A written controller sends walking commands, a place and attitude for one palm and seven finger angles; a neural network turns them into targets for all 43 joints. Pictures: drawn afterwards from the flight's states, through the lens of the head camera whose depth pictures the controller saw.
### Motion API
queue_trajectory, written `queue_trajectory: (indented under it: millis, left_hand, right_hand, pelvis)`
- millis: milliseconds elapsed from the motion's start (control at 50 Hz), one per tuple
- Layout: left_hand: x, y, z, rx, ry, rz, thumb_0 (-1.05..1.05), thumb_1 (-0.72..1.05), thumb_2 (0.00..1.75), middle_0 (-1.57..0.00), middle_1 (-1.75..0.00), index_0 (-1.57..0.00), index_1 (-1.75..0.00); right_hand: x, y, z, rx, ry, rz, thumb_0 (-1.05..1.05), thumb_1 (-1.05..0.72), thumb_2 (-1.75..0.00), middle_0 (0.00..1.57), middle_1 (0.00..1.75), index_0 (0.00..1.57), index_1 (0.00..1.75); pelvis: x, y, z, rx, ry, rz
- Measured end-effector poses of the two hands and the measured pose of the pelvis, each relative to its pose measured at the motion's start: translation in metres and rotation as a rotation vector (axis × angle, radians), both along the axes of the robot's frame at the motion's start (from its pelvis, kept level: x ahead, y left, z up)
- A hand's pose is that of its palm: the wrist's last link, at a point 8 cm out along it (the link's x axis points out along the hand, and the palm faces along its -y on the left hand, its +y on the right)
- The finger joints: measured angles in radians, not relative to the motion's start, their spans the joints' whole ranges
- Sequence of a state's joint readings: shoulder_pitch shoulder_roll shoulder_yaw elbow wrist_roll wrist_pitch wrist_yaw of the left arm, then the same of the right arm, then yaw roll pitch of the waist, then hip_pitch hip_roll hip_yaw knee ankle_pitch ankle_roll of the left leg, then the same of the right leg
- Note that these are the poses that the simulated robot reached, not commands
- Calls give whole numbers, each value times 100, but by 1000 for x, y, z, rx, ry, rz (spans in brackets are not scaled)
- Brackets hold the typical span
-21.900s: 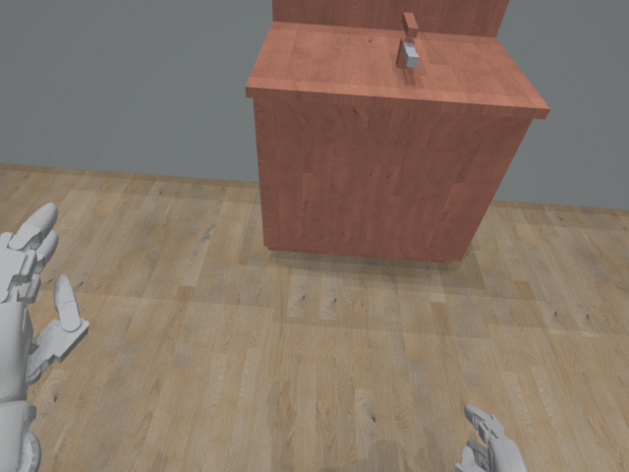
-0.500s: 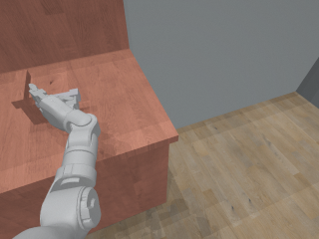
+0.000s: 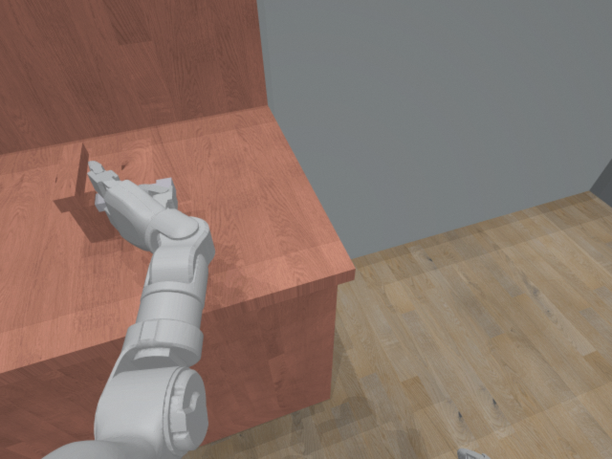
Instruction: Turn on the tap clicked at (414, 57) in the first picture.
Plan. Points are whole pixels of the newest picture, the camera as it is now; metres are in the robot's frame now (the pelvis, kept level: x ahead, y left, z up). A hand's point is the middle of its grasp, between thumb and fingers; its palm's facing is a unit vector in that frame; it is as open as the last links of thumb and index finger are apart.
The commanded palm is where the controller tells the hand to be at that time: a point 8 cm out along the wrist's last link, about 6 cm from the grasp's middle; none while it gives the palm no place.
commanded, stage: lift the hand up off the lever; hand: left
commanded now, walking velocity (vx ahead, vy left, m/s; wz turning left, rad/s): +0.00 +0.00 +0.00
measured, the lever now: (166, 190) +0.50 +0.25 +0.08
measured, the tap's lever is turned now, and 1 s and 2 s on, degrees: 86 86 86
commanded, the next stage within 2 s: draw the hand back beside the body in 0.50 s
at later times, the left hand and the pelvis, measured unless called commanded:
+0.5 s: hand (165, 187) +0.42 +0.21 +0.16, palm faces +0.82 -0.56 -0.09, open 7.8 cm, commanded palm +0.37 +0.23 +0.16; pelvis +0.01 -0.01 +0.00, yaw +0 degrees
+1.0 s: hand (131, 239) +0.33 +0.22 +0.16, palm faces +0.35 -0.91 -0.23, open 7.8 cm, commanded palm +0.30 +0.25 +0.17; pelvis +0.00 +0.00 +0.02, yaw -4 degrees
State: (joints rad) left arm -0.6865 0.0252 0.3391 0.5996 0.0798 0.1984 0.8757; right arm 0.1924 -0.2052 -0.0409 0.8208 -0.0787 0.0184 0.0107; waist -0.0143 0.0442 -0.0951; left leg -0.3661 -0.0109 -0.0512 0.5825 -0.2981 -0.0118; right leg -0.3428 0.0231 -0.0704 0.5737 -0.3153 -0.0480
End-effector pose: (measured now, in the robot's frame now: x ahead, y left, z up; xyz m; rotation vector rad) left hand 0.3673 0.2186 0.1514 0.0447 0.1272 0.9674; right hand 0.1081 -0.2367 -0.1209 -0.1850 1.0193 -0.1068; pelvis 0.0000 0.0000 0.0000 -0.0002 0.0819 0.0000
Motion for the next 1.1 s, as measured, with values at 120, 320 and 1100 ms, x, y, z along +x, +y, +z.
queue_trajectory:
  millis: [120, 320, 1100]
  left_hand:
    - [1, 1, 7, 0, 3, 12, 2, 90, 90, -15, -15, -15, -16]
    - [3, 4, 14, 3, -1, 18, 2, 90, 90, -15, -15, -15, -16]
    - [-94, 47, 24, 287, -137, -661, 2, 89, 90, -16, -20, -17, -20]
  right_hand:
    - [6, -4, 2, -2, -17, -2, 0, -90, -90, 21, 30, 20, 30]
    - [7, -15, 4, -20, -14, -13, 0, -90, -90, 21, 30, 20, 30]
    - [32, -2, 43, -49, -214, -8, 1, -90, -90, 21, 30, 20, 30]
  pelvis:
    - [0, -4, 1, 3, -2, -3]
    - [3, -10, 3, 5, -4, 0]
    - [-8, 9, 17, -1, -158, -45]
